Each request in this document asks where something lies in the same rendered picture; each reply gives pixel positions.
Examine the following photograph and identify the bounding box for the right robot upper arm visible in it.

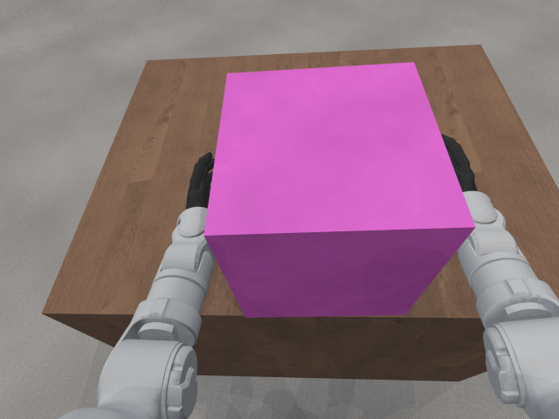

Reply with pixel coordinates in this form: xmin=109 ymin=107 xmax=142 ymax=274
xmin=483 ymin=317 xmax=559 ymax=419

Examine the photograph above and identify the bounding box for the left robot forearm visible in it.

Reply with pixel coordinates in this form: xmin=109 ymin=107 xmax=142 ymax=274
xmin=97 ymin=207 xmax=216 ymax=403

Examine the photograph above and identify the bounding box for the carton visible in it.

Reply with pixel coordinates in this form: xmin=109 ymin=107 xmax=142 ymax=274
xmin=204 ymin=62 xmax=475 ymax=318

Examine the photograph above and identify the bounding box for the right robot forearm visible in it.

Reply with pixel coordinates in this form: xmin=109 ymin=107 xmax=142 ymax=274
xmin=457 ymin=191 xmax=559 ymax=329

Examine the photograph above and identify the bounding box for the robot left hand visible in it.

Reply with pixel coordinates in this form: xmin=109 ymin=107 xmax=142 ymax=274
xmin=186 ymin=152 xmax=215 ymax=209

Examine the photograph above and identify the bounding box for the robot right hand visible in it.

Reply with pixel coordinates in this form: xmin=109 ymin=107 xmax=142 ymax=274
xmin=441 ymin=134 xmax=478 ymax=192

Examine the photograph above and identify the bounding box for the pedestal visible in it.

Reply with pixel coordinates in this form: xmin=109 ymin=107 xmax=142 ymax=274
xmin=42 ymin=45 xmax=559 ymax=381

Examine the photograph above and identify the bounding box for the left robot upper arm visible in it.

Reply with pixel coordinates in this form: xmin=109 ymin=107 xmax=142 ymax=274
xmin=58 ymin=339 xmax=197 ymax=419

